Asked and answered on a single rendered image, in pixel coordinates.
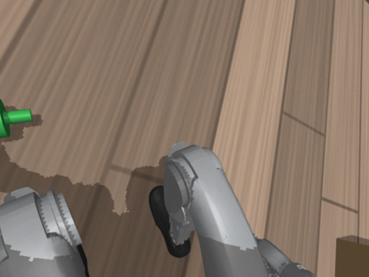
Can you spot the right robot arm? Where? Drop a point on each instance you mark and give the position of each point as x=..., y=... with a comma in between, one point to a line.
x=295, y=270

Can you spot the left robot foot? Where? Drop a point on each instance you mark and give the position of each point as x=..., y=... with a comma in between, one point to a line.
x=84, y=259

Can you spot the right robot foot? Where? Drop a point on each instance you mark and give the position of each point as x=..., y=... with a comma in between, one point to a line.
x=162, y=221

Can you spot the right robot hand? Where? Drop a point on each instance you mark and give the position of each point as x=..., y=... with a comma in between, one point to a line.
x=273, y=257

